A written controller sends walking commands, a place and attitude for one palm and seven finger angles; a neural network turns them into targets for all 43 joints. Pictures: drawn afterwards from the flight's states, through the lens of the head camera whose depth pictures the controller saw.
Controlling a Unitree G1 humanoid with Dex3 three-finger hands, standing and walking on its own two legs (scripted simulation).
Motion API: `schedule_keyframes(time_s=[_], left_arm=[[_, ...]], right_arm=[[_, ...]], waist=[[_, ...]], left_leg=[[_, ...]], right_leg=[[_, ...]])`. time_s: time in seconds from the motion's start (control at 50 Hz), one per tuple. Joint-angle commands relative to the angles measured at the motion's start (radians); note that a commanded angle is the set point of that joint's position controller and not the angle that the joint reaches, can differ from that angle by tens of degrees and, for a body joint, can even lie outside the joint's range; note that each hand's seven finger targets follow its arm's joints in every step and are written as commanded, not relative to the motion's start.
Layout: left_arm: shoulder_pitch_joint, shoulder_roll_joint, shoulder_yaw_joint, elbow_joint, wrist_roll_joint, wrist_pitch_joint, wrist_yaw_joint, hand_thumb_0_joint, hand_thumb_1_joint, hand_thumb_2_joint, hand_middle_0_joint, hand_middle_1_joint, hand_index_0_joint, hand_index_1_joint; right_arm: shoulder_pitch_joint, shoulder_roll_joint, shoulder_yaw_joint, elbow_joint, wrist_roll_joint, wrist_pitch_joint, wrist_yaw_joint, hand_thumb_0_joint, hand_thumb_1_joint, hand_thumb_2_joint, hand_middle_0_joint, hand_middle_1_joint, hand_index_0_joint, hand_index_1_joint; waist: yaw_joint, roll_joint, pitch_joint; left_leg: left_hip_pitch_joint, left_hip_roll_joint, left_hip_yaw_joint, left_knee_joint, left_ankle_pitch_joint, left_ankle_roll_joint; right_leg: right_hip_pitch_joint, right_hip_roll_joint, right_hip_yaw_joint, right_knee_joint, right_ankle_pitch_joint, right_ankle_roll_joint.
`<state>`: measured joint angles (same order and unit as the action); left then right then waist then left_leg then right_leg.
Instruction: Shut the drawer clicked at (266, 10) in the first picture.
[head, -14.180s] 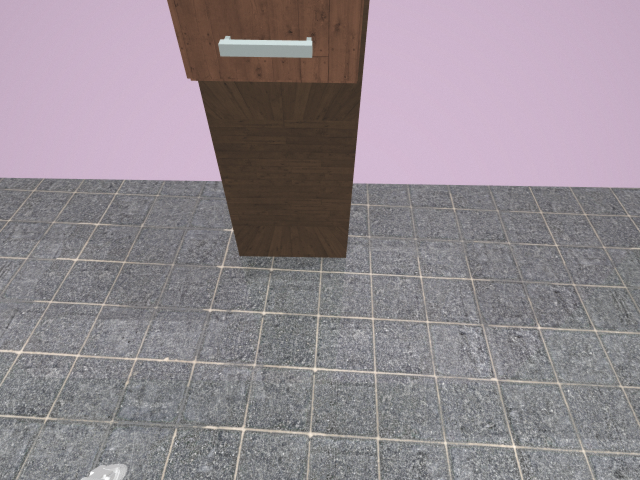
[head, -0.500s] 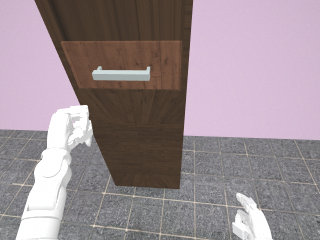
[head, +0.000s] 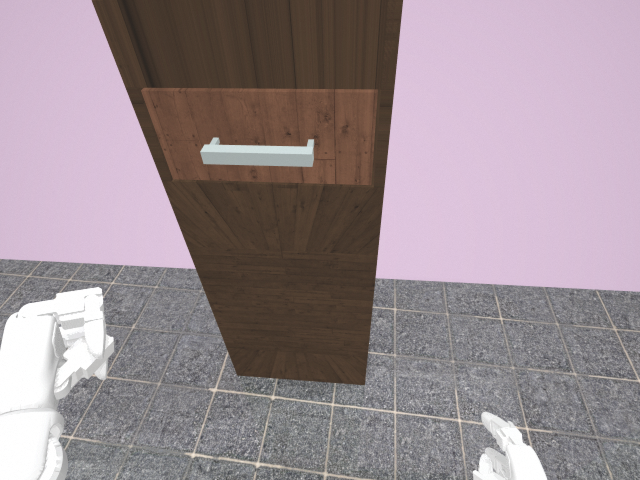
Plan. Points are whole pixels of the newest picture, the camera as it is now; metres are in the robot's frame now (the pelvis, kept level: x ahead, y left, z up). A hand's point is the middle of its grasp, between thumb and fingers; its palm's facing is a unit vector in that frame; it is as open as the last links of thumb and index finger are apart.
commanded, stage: draw the hand back to the body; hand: left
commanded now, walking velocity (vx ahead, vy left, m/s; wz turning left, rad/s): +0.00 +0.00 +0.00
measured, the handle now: (260, 149) +0.59 +0.18 +0.13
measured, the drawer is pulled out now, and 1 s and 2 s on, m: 0.00 0.00 0.00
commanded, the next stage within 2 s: step back with the hand held close in 0.24 s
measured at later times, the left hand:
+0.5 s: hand (83, 349) +0.18 +0.25 +0.15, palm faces +0.41 -0.81 -0.41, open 3.3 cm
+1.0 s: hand (53, 411) +0.13 +0.25 +0.15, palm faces +0.38 -0.80 -0.47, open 3.3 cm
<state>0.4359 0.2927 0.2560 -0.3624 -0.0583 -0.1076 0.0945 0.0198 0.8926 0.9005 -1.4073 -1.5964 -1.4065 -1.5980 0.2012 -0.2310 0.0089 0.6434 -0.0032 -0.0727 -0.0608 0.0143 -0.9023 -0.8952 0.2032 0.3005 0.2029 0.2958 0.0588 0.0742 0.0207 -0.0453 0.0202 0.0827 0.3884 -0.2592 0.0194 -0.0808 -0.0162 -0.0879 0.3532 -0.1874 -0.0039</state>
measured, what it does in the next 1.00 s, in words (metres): shifts its weight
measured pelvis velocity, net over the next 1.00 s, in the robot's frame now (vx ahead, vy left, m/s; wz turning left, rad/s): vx -0.06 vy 0.01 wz -0.01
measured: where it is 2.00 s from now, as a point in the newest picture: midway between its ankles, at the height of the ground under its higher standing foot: outside the picture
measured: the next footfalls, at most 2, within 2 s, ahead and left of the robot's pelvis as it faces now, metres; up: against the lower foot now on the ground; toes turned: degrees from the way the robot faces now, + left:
right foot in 1.28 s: -0.10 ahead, -0.11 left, +0.00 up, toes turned +4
left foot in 1.62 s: -0.10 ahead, +0.10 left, +0.00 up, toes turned -1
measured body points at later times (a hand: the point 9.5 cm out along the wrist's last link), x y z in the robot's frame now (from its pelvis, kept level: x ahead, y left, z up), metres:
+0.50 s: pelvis +0.00 +0.01 +0.00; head -0.01 -0.01 +0.45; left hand +0.16 +0.29 +0.18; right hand +0.19 -0.21 -0.08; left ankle -0.02 +0.10 -0.75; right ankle +0.01 -0.12 -0.75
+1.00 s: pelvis -0.06 +0.01 -0.02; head -0.04 +0.01 +0.43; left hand +0.10 +0.29 +0.18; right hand +0.12 -0.22 -0.10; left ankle -0.02 +0.10 -0.74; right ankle +0.01 -0.12 -0.75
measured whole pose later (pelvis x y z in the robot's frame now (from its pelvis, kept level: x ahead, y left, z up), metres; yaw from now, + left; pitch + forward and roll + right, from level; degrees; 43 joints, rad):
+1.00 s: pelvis -0.06 +0.01 -0.02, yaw +0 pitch +0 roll +0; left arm 0.61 0.36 0.38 -0.60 -0.03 -0.21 0.14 0.02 0.89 0.90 -1.41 -1.60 -1.41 -1.60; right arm 0.19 -0.20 0.00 0.52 0.01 -0.04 -0.08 0.01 -0.90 -0.89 0.20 0.30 0.20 0.30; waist 0.01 0.01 0.03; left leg -0.37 0.00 0.09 0.62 -0.28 0.05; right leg -0.40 -0.05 -0.07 0.59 -0.19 0.01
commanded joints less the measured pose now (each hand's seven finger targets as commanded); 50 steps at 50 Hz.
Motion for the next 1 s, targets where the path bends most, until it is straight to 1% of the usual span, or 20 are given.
schedule_keyframes(time_s=[0.0,0.04,0.1,0.12,0.22,0.3,0.32,0.34,0.36,0.38,0.4,0.44,0.46,0.54,0.62,0.68,0.8,0.88,0.92,0.98], left_arm=[[-0.008,0.181,0.131,-0.276,0.003,-0.071,0.02,0.0,0.9,0.9,-1.4,-1.6,-1.4,-1.6],[0.023,0.186,0.144,-0.308,0.004,-0.074,0.025,0.0,0.9,0.9,-1.4,-1.6,-1.4,-1.6],[-0.025,0.153,0.102,-0.281,0.011,-0.063,0.026,0.0,0.9,0.9,-1.4,-1.6,-1.4,-1.6],[-0.063,0.151,0.092,-0.294,0.015,-0.063,0.029,0.0,0.9,0.9,-1.4,-1.6,-1.4,-1.6],[-0.06,0.165,0.111,-0.299,0.016,-0.063,0.039,0.0,0.9,0.9,-1.4,-1.6,-1.4,-1.6],[-0.02,0.169,0.125,-0.276,0.013,-0.056,0.036,0.0,0.9,0.9,-1.4,-1.6,-1.4,-1.6],[-0.035,0.155,0.113,-0.292,0.011,-0.056,0.033,0.0,0.9,0.9,-1.4,-1.6,-1.4,-1.6],[-0.043,0.173,0.129,-0.302,0.013,-0.057,0.037,0.0,0.9,0.9,-1.4,-1.6,-1.4,-1.6],[-0.088,0.274,0.244,-0.358,0.003,-0.092,0.034,0.0,0.9,0.9,-1.4,-1.6,-1.4,-1.6],[0.004,0.206,0.192,-0.288,0.008,-0.092,0.024,0.0,0.9,0.9,-1.4,-1.6,-1.4,-1.6],[0.023,0.207,0.193,-0.31,0.011,-0.097,0.02,0.0,0.9,0.9,-1.4,-1.6,-1.4,-1.6],[0.084,0.189,0.178,-0.312,0.014,-0.106,0.019,0.0,0.9,0.9,-1.4,-1.6,-1.4,-1.6],[0.104,0.186,0.173,-0.33,0.014,-0.109,0.019,0.0,0.9,0.9,-1.4,-1.6,-1.4,-1.6],[0.18,0.214,0.209,-0.358,0.01,-0.114,0.028,0.0,0.9,0.9,-1.4,-1.6,-1.4,-1.6],[0.214,0.241,0.243,-0.403,0.008,-0.119,0.037,0.0,0.9,0.9,-1.4,-1.6,-1.4,-1.6],[0.226,0.239,0.244,-0.416,0.013,-0.123,0.043,0.0,0.9,0.9,-1.4,-1.6,-1.4,-1.6],[0.198,0.239,0.254,-0.45,0.026,-0.144,0.049,0.0,0.9,0.9,-1.4,-1.6,-1.4,-1.6],[0.178,0.226,0.245,-0.422,0.028,-0.16,0.056,0.0,0.9,0.9,-1.4,-1.6,-1.4,-1.6],[0.159,0.236,0.247,-0.422,0.031,-0.169,0.061,0.0,0.9,0.9,-1.4,-1.6,-1.4,-1.6],[0.135,0.236,0.228,-0.424,0.028,-0.178,0.074,0.0,0.9,0.9,-1.4,-1.6,-1.4,-1.6]], right_arm=[[-0.148,-0.094,-0.033,-0.181,-0.003,-0.078,-0.009,0.0,-0.9,-0.9,0.2,0.3,0.2,0.3],[-0.146,-0.092,-0.033,-0.185,-0.002,-0.087,-0.012,0.0,-0.9,-0.9,0.2,0.3,0.2,0.3],[-0.138,-0.096,-0.031,-0.171,-0.003,-0.094,-0.017,0.0,-0.9,-0.9,0.2,0.3,0.2,0.3],[-0.14,-0.097,-0.029,-0.171,-0.002,-0.097,-0.019,0.0,-0.9,-0.9,0.2,0.3,0.2,0.3],[-0.136,-0.092,-0.026,-0.164,-0.008,-0.109,-0.024,0.0,-0.9,-0.9,0.2,0.3,0.2,0.3],[-0.143,-0.09,-0.025,-0.166,-0.011,-0.108,-0.022,0.0,-0.9,-0.9,0.2,0.3,0.2,0.3],[-0.146,-0.087,-0.021,-0.167,-0.01,-0.106,-0.02,0.0,-0.9,-0.9,0.2,0.3,0.2,0.3],[-0.144,-0.088,-0.02,-0.168,-0.011,-0.107,-0.019,0.0,-0.9,-0.9,0.2,0.3,0.2,0.3],[-0.118,-0.108,-0.022,-0.214,-0.001,-0.076,-0.015,0.0,-0.9,-0.9,0.2,0.3,0.2,0.3],[-0.115,-0.094,-0.024,-0.2,-0.006,-0.056,-0.015,0.0,-0.9,-0.9,0.2,0.3,0.2,0.3],[-0.123,-0.099,-0.027,-0.214,-0.007,-0.044,-0.015,0.0,-0.9,-0.9,0.2,0.3,0.2,0.3],[-0.12,-0.106,-0.032,-0.219,-0.011,-0.025,-0.014,0.0,-0.9,-0.9,0.2,0.3,0.2,0.3],[-0.119,-0.11,-0.037,-0.226,-0.009,-0.017,-0.013,0.0,-0.9,-0.9,0.2,0.3,0.2,0.3],[-0.118,-0.107,-0.052,-0.255,0.0,0.009,-0.015,0.0,-0.9,-0.9,0.2,0.3,0.2,0.3],[-0.119,-0.103,-0.063,-0.278,0.007,0.025,-0.019,0.0,-0.9,-0.9,0.2,0.3,0.2,0.3],[-0.112,-0.106,-0.068,-0.287,0.007,0.025,-0.021,0.0,-0.9,-0.9,0.2,0.3,0.2,0.3],[-0.102,-0.114,-0.07,-0.293,0.003,-0.005,-0.026,0.0,-0.9,-0.9,0.2,0.3,0.2,0.3],[-0.081,-0.107,-0.065,-0.286,0.007,-0.022,-0.027,0.0,-0.9,-0.9,0.2,0.3,0.2,0.3],[-0.075,-0.101,-0.065,-0.279,0.005,-0.026,-0.03,0.0,-0.9,-0.9,0.2,0.3,0.2,0.3],[-0.062,-0.094,-0.062,-0.259,0.004,-0.027,-0.027,0.0,-0.9,-0.9,0.2,0.3,0.2,0.3]], waist=[[0.013,-0.035,-0.051],[0.015,-0.023,-0.046],[-0.006,-0.047,0.01],[-0.01,-0.023,0.019],[0.004,-0.018,-0.039],[0.014,-0.04,-0.03],[0.012,0.003,-0.026],[0.015,0.006,-0.033],[-0.035,-0.026,0.054],[-0.039,-0.072,0.033],[-0.038,-0.064,0.027],[-0.043,-0.05,-0.05],[-0.044,-0.026,-0.089],[-0.042,-0.036,-0.187],[-0.04,-0.041,-0.216],[-0.042,-0.023,-0.202],[-0.04,0.025,-0.144],[-0.055,-0.064,-0.102],[-0.062,-0.127,-0.086],[-0.069,-0.192,-0.083]], left_leg=[[-0.06,0.006,-0.063,-0.054,0.201,-0.002],[-0.072,0.007,-0.07,-0.056,0.188,-0.003],[-0.069,0.008,-0.065,-0.054,0.148,0.002],[-0.074,0.007,-0.069,-0.059,0.13,0.002],[-0.057,0.004,-0.076,-0.057,0.148,0.001],[-0.071,0.005,-0.076,-0.052,0.177,-0.002],[-0.073,0.006,-0.078,-0.057,0.179,-0.005],[-0.076,0.005,-0.081,-0.056,0.182,-0.007],[-0.16,0.024,-0.076,-0.033,0.103,0.018],[-0.155,0.018,-0.083,-0.018,0.091,0.019],[-0.156,0.016,-0.083,-0.012,0.11,0.018],[-0.154,0.025,-0.083,-0.003,0.176,0.015],[-0.15,0.031,-0.081,0.006,0.223,0.015],[-0.152,0.056,-0.086,0.029,0.388,0.01],[-0.193,0.068,-0.097,0.046,0.445,0.004],[-0.245,0.086,-0.106,0.035,0.413,0.011],[-0.448,0.127,-0.15,-0.028,0.163,0.048],[-0.519,0.104,-0.136,0.004,-0.061,0.051],[-0.485,0.052,-0.113,0.073,-0.167,0.035],[-0.325,-0.007,-0.085,0.241,-0.187,0.009]], right_leg=[[0.028,0.021,0.056,-0.05,0.094,-0.016],[0.029,0.02,0.056,-0.042,0.083,-0.017],[-0.021,0.019,0.056,-0.069,0.039,-0.014],[-0.024,0.017,0.057,-0.067,0.019,-0.014],[0.013,0.013,0.054,-0.049,0.036,-0.018],[0.028,0.016,0.055,-0.047,0.068,-0.02],[0.029,0.014,0.056,-0.04,0.069,-0.021],[0.037,0.015,0.055,-0.037,0.075,-0.022],[-0.084,-0.029,0.142,-0.086,0.096,-0.013],[-0.095,-0.047,0.138,-0.098,0.08,-0.012],[-0.104,-0.047,0.14,-0.096,0.104,-0.014],[-0.067,-0.052,0.116,-0.048,0.175,-0.01],[-0.048,-0.052,0.111,-0.018,0.228,-0.009],[-0.005,-0.046,0.086,0.082,0.373,0.001],[0.005,-0.046,0.083,0.151,0.427,0.002],[-0.006,-0.039,0.082,0.201,0.382,0.008],[0.025,-0.018,0.094,0.295,0.218,0.015],[-0.015,-0.052,0.151,0.259,0.172,0.004],[-0.11,-0.099,0.22,0.137,0.047,-0.018],[-0.331,-0.18,0.287,-0.037,-0.231,-0.065]])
